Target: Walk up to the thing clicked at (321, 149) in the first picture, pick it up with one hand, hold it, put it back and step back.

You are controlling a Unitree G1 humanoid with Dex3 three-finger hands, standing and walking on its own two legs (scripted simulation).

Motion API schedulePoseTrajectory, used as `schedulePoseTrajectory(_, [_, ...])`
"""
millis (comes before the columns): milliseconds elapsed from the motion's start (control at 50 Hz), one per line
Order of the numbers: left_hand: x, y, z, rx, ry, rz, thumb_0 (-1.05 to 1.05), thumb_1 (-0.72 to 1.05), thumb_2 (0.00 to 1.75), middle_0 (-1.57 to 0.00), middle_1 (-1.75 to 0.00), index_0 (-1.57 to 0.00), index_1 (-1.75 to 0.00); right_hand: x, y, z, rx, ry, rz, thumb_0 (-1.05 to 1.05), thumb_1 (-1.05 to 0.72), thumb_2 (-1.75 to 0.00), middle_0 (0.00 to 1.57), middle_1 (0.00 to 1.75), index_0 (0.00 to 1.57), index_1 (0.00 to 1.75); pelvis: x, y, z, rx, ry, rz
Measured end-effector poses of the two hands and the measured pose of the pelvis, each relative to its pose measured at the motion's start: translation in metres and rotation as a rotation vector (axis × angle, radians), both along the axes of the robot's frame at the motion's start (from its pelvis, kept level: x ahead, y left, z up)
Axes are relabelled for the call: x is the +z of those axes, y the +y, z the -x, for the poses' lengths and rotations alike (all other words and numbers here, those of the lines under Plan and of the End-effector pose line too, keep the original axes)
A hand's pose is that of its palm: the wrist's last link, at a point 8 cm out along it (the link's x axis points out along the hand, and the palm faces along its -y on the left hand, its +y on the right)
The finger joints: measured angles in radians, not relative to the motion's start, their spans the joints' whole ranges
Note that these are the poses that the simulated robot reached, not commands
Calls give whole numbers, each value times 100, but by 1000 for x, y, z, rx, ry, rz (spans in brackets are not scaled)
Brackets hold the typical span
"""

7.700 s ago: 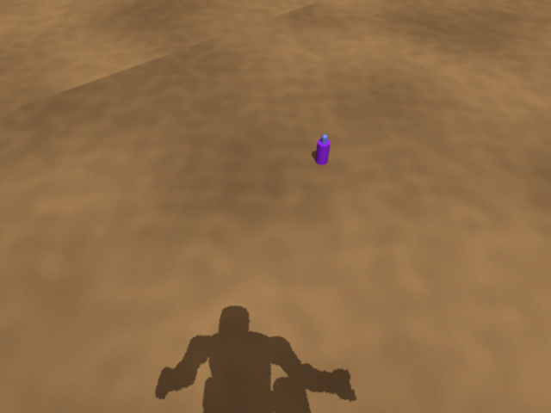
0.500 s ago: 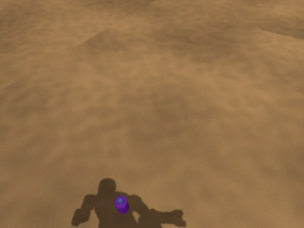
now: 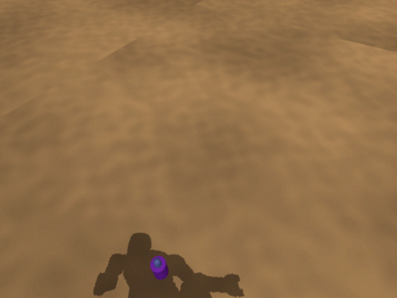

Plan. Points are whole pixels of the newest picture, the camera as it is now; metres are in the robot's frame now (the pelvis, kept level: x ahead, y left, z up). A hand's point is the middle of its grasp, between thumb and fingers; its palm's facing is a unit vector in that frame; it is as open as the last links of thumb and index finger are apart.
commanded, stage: stand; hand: left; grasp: from the side
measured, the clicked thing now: (159, 266) +0.36 +0.19 -0.69
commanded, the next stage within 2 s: go down in 0.30 s
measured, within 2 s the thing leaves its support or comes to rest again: neither
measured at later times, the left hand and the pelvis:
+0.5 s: hand out of the picture +0.10 +0.25 -0.16, palm faces +0.04 -0.94 -0.34, open 7.9 cm; pelvis -0.01 +0.00 +0.00, yaw +1 degrees
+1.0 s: hand out of the picture +0.13 +0.27 -0.20, palm faces +0.06 -0.95 -0.32, open 16.6 cm; pelvis -0.02 +0.01 -0.07, yaw +0 degrees
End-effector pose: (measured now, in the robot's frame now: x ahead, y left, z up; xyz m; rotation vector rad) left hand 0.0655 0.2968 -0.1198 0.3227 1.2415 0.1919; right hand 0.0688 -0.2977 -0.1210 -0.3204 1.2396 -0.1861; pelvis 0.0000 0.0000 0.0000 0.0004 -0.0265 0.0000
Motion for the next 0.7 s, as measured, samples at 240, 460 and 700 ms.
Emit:
schedulePoseTrajectory(240, [1,1,-2,-3,-8,-5,1,91,89,-21,-30,-20,-30,-1,2,-1,-1,-4,-7,0,-90,-90,20,30,21,30,0,0,-1,-1,-2,0])
schedulePoseTrajectory(460, [2,-2,-10,19,-60,-2,1,88,87,-21,-28,-20,-28,1,4,-5,-9,-56,-5,0,-92,-91,20,30,21,30,-2,-1,2,6,19,0])
schedulePoseTrajectory(700, [-11,7,-77,10,-191,6,1,34,36,-8,-10,-8,-9,-12,37,2,-38,-163,-59,0,-95,-91,20,30,21,30,-23,-1,17,-4,155,5])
